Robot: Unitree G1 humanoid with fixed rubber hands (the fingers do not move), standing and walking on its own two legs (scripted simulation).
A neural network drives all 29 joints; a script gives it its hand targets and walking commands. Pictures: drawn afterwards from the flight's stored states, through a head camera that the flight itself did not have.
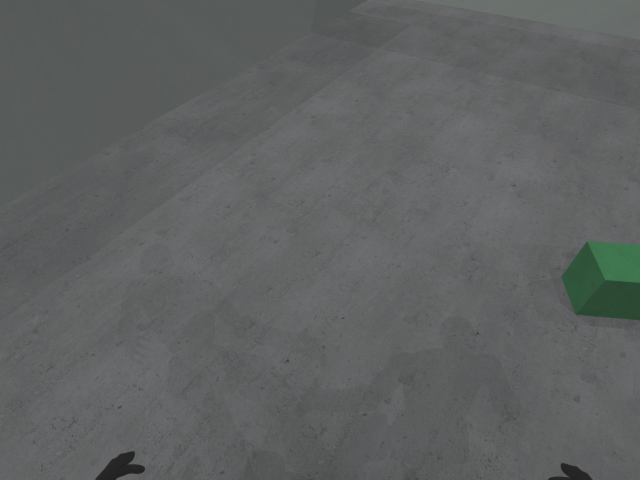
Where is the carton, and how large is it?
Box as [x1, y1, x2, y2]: [561, 241, 639, 319]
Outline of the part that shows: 587,241 561,277 575,314 639,319 639,245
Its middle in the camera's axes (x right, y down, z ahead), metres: +1.08 +0.16 +1.38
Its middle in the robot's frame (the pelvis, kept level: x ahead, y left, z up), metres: +0.91 -1.01 -0.67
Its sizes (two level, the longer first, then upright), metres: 0.272 0.171 0.210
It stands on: the floor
